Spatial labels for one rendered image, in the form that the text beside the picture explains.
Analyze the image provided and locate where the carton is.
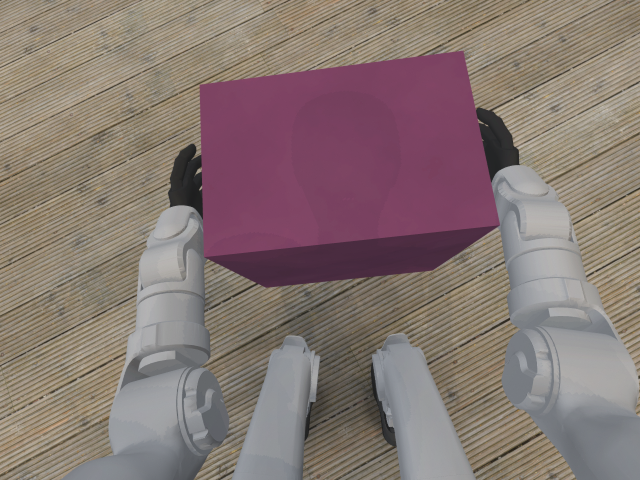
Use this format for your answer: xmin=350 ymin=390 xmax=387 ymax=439
xmin=200 ymin=51 xmax=500 ymax=288

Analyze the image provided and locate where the robot right hand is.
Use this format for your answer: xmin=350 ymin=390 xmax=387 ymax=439
xmin=476 ymin=108 xmax=520 ymax=183

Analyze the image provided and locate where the robot left hand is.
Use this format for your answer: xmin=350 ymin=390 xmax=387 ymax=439
xmin=168 ymin=144 xmax=203 ymax=219

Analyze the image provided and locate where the right robot shin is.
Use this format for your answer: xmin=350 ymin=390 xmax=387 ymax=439
xmin=381 ymin=333 xmax=428 ymax=427

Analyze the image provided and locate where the right robot forearm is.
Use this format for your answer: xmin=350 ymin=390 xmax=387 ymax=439
xmin=491 ymin=165 xmax=639 ymax=409

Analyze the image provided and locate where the right robot upper arm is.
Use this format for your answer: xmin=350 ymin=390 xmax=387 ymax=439
xmin=501 ymin=325 xmax=640 ymax=480

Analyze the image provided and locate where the left robot upper arm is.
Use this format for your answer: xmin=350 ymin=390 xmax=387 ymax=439
xmin=61 ymin=366 xmax=229 ymax=480

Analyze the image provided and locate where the left robot forearm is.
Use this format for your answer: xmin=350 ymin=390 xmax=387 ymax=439
xmin=109 ymin=205 xmax=211 ymax=455

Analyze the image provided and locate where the right robot foot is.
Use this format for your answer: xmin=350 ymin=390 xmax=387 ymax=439
xmin=371 ymin=362 xmax=397 ymax=447

